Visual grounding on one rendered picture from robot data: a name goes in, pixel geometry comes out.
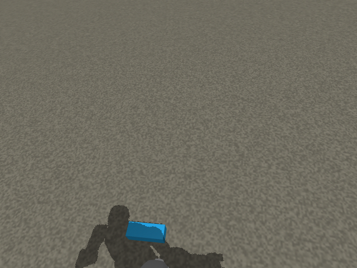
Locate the carton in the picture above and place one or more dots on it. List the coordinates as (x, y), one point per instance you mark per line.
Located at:
(149, 232)

